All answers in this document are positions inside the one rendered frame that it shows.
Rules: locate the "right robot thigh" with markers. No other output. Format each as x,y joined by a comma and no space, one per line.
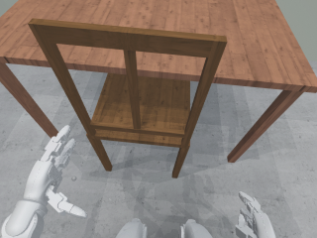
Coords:
193,230

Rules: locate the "left robot forearm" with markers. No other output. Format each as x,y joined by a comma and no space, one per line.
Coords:
26,221

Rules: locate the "left robot thigh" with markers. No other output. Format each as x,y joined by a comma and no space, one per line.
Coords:
133,229

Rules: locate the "chair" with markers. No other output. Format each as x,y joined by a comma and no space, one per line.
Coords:
132,108

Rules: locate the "table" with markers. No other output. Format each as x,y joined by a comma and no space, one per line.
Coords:
261,50

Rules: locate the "robot thigh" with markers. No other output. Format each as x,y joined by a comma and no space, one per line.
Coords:
133,229
193,230

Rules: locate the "left robot hand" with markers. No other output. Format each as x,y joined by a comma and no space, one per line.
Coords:
49,169

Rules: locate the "right robot hand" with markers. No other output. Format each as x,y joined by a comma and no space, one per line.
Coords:
259,225

